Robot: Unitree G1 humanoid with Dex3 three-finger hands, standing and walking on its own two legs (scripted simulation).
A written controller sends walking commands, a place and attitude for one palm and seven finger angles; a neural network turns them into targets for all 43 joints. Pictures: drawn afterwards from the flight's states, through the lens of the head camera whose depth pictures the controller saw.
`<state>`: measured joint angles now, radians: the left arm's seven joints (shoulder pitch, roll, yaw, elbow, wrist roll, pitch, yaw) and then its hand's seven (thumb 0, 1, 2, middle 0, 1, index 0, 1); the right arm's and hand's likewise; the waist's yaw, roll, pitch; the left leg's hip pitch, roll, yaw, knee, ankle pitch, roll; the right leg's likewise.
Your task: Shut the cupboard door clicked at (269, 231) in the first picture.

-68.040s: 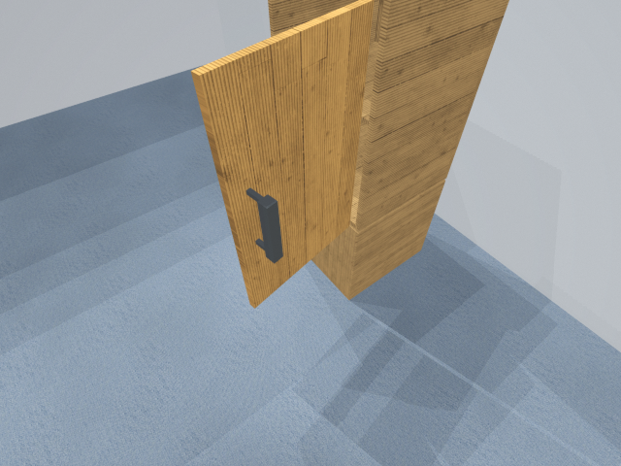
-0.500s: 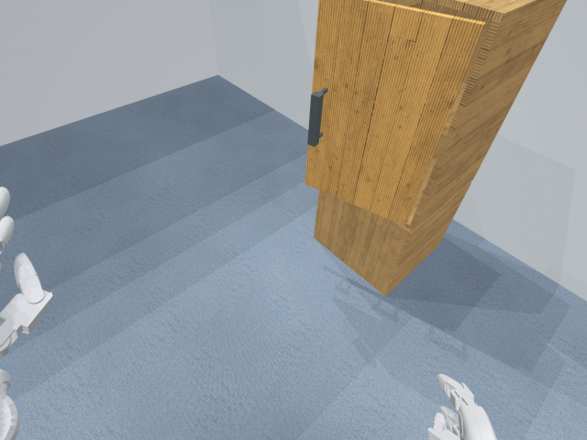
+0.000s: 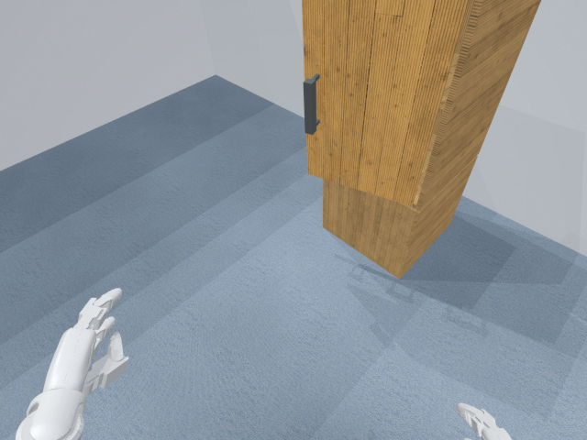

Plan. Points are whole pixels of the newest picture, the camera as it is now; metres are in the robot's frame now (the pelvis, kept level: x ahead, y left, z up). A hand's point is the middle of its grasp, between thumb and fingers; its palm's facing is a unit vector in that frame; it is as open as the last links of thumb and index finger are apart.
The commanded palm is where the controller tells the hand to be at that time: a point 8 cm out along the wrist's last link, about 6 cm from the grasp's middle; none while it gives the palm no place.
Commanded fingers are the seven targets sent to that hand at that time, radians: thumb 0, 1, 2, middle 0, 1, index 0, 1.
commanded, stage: let the arm hang, fingers relaxed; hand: left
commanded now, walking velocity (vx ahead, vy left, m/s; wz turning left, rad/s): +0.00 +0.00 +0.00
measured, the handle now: (313, 104) +0.97 +0.00 -0.05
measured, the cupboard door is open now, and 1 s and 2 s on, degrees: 16 16 16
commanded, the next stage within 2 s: look to check the result in 0.98 s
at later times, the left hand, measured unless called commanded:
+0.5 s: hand out of the picture +0.00 +0.22 -0.15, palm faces -0.02 -0.96 -0.29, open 7.3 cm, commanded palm none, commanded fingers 0.00 0.90 0.90 -0.20 -0.30 -0.20 -0.30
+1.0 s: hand out of the picture +0.10 +0.22 -0.15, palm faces -0.04 -0.96 -0.28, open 7.4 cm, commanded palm none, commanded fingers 0.00 0.90 0.90 -0.20 -0.30 -0.20 -0.30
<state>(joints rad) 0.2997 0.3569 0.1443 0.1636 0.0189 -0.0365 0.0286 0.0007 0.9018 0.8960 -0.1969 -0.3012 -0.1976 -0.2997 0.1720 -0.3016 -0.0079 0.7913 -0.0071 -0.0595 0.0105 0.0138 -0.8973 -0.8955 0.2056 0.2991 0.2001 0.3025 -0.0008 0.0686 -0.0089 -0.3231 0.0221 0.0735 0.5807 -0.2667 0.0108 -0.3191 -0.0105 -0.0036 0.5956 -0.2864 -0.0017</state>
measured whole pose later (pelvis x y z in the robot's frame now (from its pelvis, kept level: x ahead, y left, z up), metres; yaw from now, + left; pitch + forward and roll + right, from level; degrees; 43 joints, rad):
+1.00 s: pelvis +0.02 +0.00 +0.02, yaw -1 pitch -1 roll +0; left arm 0.14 0.27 0.02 1.11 0.02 -0.01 0.00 0.00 0.91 0.89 -0.20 -0.30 -0.20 -0.30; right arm 0.15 -0.29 -0.02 1.10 -0.01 0.00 -0.01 0.01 -0.90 -0.90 0.20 0.30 0.20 0.30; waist -0.02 0.00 0.03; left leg -0.13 0.03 0.09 0.35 -0.19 0.00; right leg -0.13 0.00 0.01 0.36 -0.20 0.00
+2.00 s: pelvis +0.04 -0.01 +0.01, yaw +5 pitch -2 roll +0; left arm 0.17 0.23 0.04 1.03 0.02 0.01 0.03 0.00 0.91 0.89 -0.20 -0.30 -0.20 -0.30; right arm 0.20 -0.24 -0.03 1.06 -0.01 0.06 -0.01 0.01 -0.90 -0.90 0.20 0.30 0.20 0.30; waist -0.02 0.00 0.09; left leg -0.27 0.02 0.02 0.73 -0.45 -0.02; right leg -0.12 -0.01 -0.10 0.47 -0.31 -0.02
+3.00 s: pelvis +0.10 +0.04 +0.00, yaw +40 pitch +1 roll +1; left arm 0.23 0.25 0.09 0.93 0.03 0.01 -0.04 0.01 0.91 0.90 -0.20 -0.30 -0.20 -0.30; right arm 0.25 -0.21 -0.03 0.94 -0.03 -0.01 0.01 0.01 -0.90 -0.90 0.20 0.30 0.20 0.30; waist -0.01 -0.01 0.08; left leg -0.18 0.02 0.01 0.49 -0.32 -0.02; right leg -0.48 -0.10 -0.07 0.87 -0.37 0.06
